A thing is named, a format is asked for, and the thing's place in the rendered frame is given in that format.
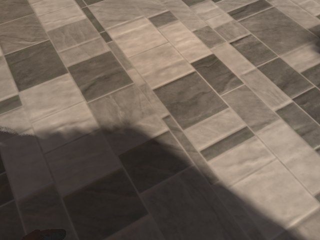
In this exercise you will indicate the left robot hand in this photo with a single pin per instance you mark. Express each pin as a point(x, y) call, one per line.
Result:
point(48, 234)

